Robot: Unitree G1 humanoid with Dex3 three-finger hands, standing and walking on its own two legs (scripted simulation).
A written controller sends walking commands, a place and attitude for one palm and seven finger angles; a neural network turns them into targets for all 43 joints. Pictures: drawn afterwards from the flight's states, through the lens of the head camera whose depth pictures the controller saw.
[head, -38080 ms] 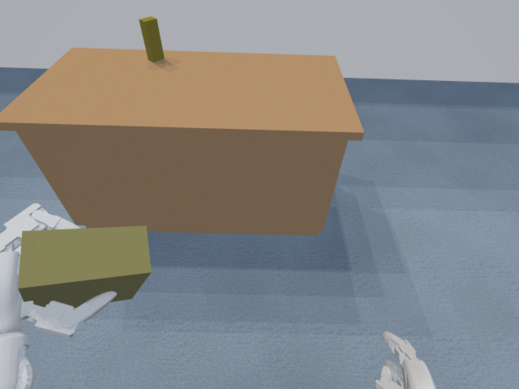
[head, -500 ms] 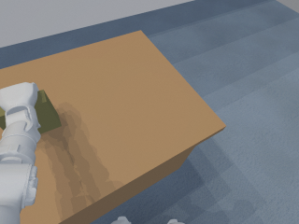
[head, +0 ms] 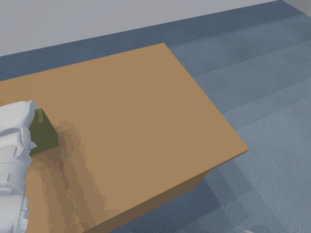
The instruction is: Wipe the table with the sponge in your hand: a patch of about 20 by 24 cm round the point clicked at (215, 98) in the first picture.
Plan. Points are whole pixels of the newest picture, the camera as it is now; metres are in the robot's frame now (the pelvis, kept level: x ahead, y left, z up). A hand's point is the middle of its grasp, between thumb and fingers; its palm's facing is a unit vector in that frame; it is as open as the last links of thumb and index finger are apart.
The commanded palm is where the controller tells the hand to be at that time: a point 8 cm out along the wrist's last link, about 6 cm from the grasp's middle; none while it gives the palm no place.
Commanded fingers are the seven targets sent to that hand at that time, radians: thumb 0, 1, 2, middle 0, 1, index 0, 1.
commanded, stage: wipe back along the first lane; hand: left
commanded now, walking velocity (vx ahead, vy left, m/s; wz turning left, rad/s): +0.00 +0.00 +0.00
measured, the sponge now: (29, 139) +0.36 +0.38 -0.04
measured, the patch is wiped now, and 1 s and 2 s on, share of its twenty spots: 1.00 1.00 1.00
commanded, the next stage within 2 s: lift the sponge slowly off the table in 1.60 s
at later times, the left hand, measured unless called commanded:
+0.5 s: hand (26, 143) +0.33 +0.36 +0.00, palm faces -0.09 -0.02 -1.00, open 9.8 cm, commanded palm +0.29 +0.33 +0.03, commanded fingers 0.00 0.10 1.30 -1.20 -1.60 -1.20 -1.60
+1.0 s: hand (27, 162) +0.27 +0.33 +0.00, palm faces -0.06 -0.03 -1.00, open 9.8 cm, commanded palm +0.23 +0.30 +0.02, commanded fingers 0.00 0.10 1.30 -1.20 -1.60 -1.20 -1.60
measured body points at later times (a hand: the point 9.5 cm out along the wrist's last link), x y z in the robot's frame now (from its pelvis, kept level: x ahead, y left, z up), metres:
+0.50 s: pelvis -0.01 +0.01 +0.00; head +0.04 +0.02 +0.45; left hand +0.33 +0.35 +0.06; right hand +0.12 -0.24 -0.11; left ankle -0.02 +0.06 -0.71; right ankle -0.02 -0.13 -0.71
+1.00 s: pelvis +0.00 +0.00 +0.01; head +0.02 +0.00 +0.46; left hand +0.27 +0.33 +0.06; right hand +0.17 -0.23 -0.10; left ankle -0.02 +0.06 -0.71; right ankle -0.02 -0.14 -0.71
